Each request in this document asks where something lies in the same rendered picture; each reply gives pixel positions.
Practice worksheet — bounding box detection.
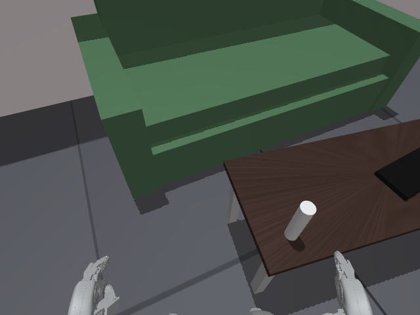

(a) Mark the sofa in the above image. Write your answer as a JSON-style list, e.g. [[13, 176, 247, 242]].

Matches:
[[71, 0, 420, 199]]

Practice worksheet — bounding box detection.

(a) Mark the left robot hand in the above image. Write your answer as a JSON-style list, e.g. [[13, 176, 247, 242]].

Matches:
[[68, 256, 119, 315]]

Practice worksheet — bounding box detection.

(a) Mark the right robot hand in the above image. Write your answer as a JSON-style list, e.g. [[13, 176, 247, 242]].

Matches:
[[322, 251, 373, 315]]

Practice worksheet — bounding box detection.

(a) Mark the coffee table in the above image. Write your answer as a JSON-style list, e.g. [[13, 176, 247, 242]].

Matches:
[[223, 119, 420, 294]]

